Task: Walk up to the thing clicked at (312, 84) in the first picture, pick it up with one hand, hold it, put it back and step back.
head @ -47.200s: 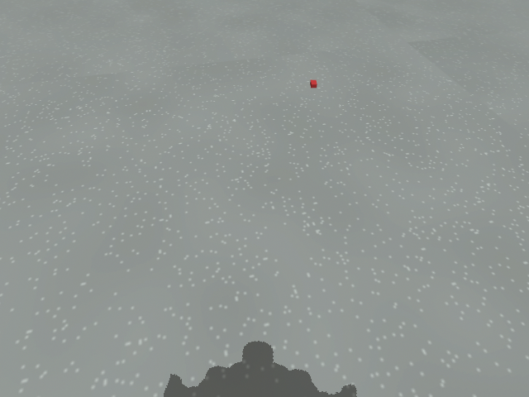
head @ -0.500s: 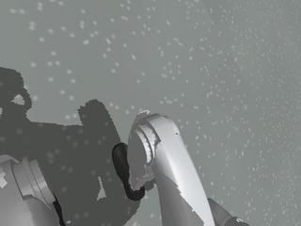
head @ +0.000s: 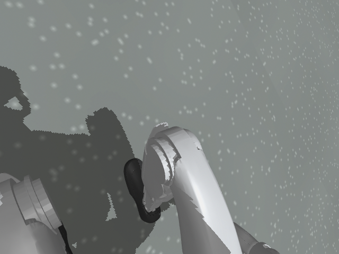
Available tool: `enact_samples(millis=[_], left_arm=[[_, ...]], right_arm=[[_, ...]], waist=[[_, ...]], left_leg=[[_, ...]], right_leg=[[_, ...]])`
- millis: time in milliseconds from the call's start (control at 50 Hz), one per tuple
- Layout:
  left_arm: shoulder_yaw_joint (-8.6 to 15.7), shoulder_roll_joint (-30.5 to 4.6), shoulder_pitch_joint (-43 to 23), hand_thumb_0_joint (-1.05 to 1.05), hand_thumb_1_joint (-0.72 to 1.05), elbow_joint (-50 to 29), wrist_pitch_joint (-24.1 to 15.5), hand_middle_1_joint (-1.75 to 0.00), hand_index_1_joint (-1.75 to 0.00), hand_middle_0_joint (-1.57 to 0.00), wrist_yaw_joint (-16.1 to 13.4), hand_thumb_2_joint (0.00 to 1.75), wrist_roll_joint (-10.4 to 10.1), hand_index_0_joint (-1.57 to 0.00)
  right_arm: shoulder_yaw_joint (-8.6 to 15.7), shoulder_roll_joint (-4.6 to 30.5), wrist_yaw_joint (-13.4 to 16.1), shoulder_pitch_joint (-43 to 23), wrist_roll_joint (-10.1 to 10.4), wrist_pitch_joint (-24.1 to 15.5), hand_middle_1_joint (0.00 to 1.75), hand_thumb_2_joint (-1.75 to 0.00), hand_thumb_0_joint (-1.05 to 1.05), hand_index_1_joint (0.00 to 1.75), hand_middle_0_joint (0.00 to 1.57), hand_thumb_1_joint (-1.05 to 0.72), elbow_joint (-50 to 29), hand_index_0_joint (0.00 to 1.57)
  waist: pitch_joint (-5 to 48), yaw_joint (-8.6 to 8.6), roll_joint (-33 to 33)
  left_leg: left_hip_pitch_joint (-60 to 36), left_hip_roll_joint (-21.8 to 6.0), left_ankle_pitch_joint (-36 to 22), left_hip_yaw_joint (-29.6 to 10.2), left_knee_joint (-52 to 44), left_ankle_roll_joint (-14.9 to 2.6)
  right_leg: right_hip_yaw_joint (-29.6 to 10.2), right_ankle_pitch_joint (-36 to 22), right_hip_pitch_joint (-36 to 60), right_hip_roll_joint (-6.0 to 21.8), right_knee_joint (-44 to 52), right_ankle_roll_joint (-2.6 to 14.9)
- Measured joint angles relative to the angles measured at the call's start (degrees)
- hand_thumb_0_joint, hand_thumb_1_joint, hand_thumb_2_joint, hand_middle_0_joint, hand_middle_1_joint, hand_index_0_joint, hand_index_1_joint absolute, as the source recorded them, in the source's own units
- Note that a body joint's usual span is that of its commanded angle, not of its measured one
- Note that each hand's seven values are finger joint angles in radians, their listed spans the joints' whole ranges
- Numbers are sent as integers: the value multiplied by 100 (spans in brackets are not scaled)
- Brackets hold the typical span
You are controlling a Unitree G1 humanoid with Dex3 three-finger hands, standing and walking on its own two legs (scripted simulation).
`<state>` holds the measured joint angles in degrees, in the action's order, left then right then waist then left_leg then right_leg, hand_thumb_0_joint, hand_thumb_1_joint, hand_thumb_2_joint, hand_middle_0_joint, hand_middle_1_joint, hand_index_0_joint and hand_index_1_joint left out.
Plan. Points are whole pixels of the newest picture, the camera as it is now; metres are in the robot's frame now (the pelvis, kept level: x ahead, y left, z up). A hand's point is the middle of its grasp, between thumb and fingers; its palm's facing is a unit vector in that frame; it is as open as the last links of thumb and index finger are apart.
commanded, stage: close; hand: left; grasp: from above
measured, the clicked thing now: out of the picture +0.45 +0.35 -0.29
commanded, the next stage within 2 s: settle in 1.16 s
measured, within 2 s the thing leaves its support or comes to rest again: leaves its support in 1.50 s
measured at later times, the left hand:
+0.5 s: hand out of the picture +0.44 +0.35 -0.26, palm faces -0.45 -0.19 -0.87, open 11.2 cm
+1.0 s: hand out of the picture +0.44 +0.34 -0.26, palm faces -0.42 -0.17 -0.89, open 9.0 cm
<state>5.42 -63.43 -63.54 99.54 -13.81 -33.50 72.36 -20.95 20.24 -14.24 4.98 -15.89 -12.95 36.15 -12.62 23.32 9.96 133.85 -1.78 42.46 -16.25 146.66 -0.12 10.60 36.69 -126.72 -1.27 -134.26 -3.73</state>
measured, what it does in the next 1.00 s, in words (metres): stands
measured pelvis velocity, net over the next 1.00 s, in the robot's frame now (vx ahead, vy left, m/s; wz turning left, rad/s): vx -0.01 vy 0.00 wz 0.00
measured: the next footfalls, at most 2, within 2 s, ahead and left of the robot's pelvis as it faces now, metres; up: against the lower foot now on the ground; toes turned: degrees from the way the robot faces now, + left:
none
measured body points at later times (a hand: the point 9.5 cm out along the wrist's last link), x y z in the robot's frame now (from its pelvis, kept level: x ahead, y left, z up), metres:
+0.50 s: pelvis -0.01 +0.00 +0.00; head +0.29 +0.14 +0.31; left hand +0.46 +0.35 -0.21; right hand +0.03 -0.25 -0.04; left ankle +0.06 +0.12 -0.27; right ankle +0.12 -0.12 -0.27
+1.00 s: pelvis -0.01 +0.00 +0.00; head +0.28 +0.14 +0.31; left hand +0.46 +0.35 -0.21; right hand +0.05 -0.24 -0.05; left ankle +0.06 +0.12 -0.27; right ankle +0.12 -0.12 -0.27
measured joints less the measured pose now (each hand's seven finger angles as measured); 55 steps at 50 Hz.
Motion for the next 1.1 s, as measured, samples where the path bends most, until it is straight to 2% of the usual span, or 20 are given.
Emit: enact_samples(millis=[120,220,340,460,540,660,820,1100], left_arm=[[128,10,43,0,-24,5,-60,-93,-91,-24,-195,82,195,-27],[48,-44,-83,0,-19,165,102,-91,-89,-27,-325,80,147,-30],[232,-149,-179,0,-15,171,239,-88,-85,-30,-178,75,10,-33],[115,-228,-135,0,-10,168,230,-87,-84,-34,65,73,-117,-37],[87,-191,-35,0,-5,-9,79,-86,-83,-38,155,72,-111,-41],[20,-175,68,0,2,-8,-77,-83,-79,-42,3,69,-36,-48],[-6,-130,37,0,10,159,-79,-78,-75,-49,-212,64,74,-57],[9,-197,-118,-1,14,313,69,-66,-68,-56,-318,52,17,-72]], right_arm=[[6,-3,-1,-65,-21,-46,30,-90,0,30,20,-90,-95,21],[40,45,12,-112,-23,-118,30,-90,0,30,20,-90,-126,20],[63,123,50,-47,45,-148,30,-90,0,30,20,-90,-103,20],[-3,129,83,72,67,-42,30,-90,0,30,20,-90,-70,20],[-57,97,101,127,65,18,30,-90,0,30,20,-90,-44,20],[-109,31,74,60,8,44,30,-90,0,30,20,-90,-48,21],[-116,-5,87,-95,-20,-53,30,-89,0,30,20,-90,-103,20],[-121,87,121,-76,-10,-102,30,-89,0,30,20,-90,-97,20]], waist=[[-41,10,3],[-85,50,6],[-119,97,-6],[-129,111,7],[-118,59,23],[-103,23,37],[-114,14,38],[-124,96,44]], left_leg=[[-2,-10,-51,4,27,-16],[26,-30,-121,47,21,-56],[80,-45,-175,95,-26,-88],[55,-39,-142,67,-47,-72],[32,-38,-103,40,-51,-46],[-18,-25,-65,-9,-11,-27],[-4,-37,-120,15,12,-70],[1,-51,-141,41,-61,-89]], right_leg=[[-8,-62,-1,-17,-17,-6],[-43,-135,-31,-35,-13,-34],[-76,-179,-83,-40,26,-44],[-51,-152,-58,-36,54,-39],[-29,-123,-38,-36,64,-19],[6,-95,20,-37,45,-28],[-14,-152,24,-55,40,-45],[-27,-173,18,-59,110,-59]])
